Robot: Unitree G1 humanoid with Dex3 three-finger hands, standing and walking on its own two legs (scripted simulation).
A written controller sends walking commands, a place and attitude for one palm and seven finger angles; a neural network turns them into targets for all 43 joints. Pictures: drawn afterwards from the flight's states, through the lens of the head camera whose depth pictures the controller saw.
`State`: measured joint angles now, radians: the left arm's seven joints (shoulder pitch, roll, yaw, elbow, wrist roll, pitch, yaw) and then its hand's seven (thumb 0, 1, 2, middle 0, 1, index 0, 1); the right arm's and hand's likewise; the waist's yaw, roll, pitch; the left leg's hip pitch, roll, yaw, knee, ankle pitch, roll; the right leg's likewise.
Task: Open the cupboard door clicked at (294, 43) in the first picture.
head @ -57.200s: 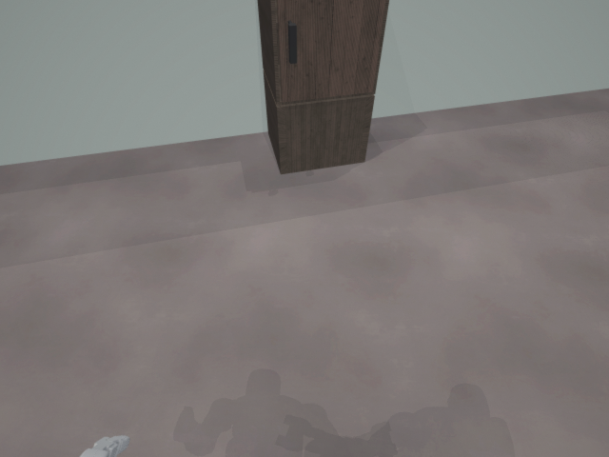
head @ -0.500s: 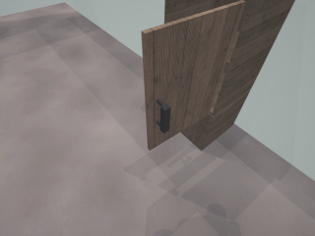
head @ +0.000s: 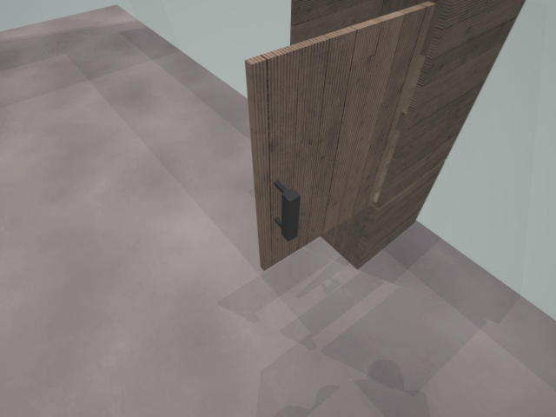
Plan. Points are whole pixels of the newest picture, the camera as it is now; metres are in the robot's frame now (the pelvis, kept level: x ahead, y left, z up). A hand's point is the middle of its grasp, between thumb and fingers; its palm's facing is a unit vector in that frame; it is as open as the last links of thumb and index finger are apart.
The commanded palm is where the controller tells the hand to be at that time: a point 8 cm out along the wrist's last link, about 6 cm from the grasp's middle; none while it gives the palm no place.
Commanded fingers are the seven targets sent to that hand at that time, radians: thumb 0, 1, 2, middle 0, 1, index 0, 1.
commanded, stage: look to check the result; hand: left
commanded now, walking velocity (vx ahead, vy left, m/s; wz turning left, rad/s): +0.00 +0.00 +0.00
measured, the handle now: (284, 210) +0.54 +0.02 -0.09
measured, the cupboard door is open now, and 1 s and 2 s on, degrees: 86 86 86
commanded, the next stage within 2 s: stand and wait in 0.12 s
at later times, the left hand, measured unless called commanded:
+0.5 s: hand out of the picture +0.02 +0.18 -0.17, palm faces +0.03 -0.97 -0.23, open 7.4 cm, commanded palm none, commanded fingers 0.00 0.90 0.90 -0.20 -0.30 -0.20 -0.30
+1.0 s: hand out of the picture +0.05 +0.19 -0.17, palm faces +0.02 -0.97 -0.26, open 7.4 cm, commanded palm none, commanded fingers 0.00 0.90 0.90 -0.20 -0.30 -0.20 -0.30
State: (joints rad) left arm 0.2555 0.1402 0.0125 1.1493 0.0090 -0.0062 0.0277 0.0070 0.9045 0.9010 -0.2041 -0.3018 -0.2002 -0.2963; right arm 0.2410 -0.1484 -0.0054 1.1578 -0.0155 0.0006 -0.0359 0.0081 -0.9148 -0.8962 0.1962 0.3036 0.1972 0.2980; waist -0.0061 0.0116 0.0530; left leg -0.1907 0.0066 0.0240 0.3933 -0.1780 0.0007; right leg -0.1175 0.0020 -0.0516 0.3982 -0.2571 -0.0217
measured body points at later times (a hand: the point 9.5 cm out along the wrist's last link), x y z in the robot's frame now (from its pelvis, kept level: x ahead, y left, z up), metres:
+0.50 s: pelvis +0.01 -0.01 +0.00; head +0.02 -0.02 +0.45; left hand +0.02 +0.23 -0.15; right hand +0.03 -0.25 -0.16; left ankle +0.02 +0.12 -0.74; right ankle -0.03 -0.10 -0.74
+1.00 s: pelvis +0.01 -0.01 +0.00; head +0.03 -0.02 +0.45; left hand +0.05 +0.24 -0.15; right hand +0.05 -0.27 -0.15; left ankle +0.02 +0.12 -0.74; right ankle -0.03 -0.10 -0.74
